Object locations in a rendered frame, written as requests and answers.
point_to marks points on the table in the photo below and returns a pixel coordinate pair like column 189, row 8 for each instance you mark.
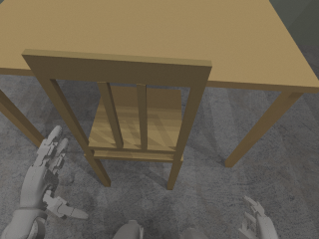
column 247, row 43

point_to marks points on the right robot hand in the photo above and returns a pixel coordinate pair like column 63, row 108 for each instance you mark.
column 261, row 228

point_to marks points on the left robot thigh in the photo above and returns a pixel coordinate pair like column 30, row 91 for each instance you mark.
column 130, row 231

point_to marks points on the chair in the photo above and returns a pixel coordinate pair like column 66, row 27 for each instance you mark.
column 131, row 123

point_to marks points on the left robot hand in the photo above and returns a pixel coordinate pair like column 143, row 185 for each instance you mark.
column 42, row 174

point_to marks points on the left robot forearm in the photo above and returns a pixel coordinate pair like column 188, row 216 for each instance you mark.
column 27, row 223

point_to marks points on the robot right shin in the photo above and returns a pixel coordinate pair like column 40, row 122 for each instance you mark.
column 190, row 229

